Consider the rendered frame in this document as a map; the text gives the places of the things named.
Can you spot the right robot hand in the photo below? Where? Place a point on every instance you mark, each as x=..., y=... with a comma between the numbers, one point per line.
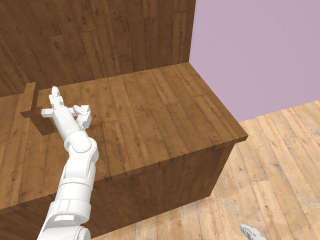
x=251, y=233

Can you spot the robot left forearm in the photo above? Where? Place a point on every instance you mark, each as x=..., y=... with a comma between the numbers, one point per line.
x=71, y=206

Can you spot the tap lever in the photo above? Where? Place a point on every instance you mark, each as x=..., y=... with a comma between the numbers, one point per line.
x=48, y=111

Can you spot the counter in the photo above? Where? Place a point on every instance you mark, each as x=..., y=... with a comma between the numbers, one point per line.
x=163, y=136

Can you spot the left robot upper arm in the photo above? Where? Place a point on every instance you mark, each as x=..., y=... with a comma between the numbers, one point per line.
x=66, y=233

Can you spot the left robot hand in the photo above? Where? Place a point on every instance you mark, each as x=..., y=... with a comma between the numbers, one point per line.
x=63, y=118

